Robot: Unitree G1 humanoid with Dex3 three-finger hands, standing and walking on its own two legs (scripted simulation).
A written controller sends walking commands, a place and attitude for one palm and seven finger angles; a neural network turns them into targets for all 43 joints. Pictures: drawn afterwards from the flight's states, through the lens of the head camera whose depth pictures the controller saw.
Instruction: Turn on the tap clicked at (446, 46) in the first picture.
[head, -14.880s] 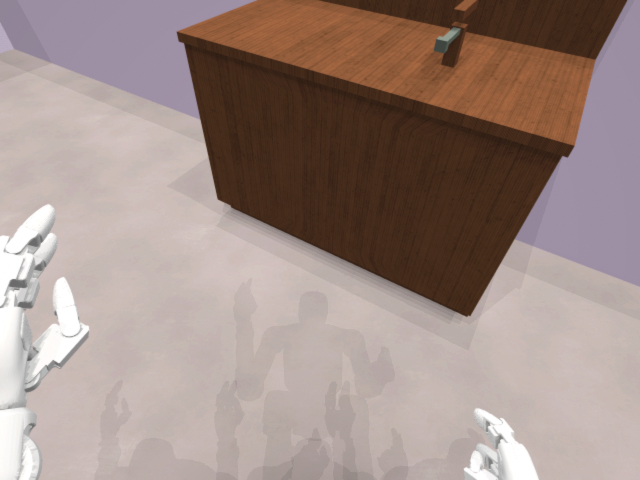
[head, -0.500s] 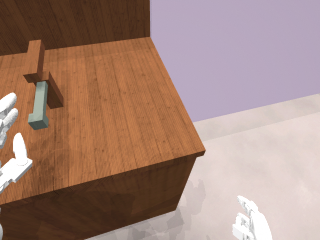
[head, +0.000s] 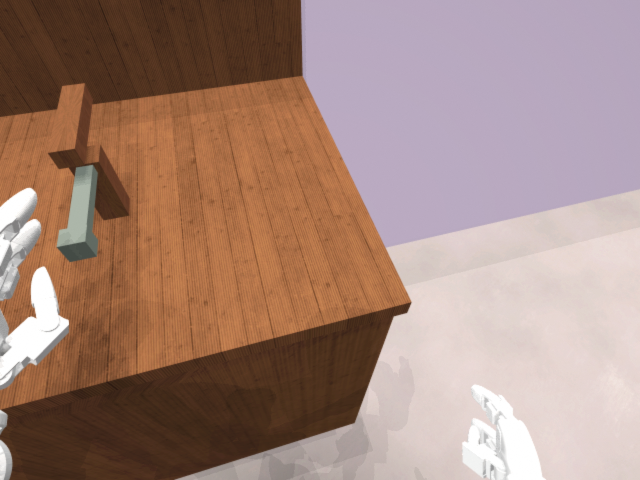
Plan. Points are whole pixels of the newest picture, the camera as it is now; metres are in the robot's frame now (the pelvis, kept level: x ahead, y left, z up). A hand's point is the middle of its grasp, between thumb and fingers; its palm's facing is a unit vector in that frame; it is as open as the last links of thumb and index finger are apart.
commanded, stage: shuffle to correct the standing spot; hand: left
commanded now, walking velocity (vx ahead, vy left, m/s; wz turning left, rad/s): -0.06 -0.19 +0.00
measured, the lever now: (78, 243) +0.33 +0.29 +0.13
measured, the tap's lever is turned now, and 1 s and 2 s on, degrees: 0 0 0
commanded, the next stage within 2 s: come to a stop and stand still in 0.42 s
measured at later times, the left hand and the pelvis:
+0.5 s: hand (57, 324) +0.22 +0.24 +0.17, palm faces +0.32 -0.84 -0.44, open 7.4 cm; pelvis +0.00 +0.00 +0.00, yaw -1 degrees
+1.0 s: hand out of the picture +0.21 +0.30 +0.17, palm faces +0.39 -0.85 -0.37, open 7.4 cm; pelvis -0.02 +0.05 +0.00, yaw -2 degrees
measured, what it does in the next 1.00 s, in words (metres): shifts its weight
